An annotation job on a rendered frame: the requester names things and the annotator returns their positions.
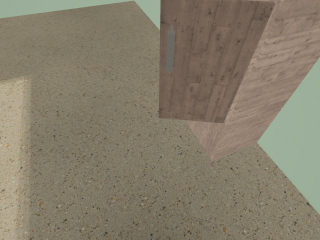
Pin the handle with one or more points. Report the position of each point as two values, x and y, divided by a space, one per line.
170 49

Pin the cupboard door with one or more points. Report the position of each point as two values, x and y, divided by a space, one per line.
215 41

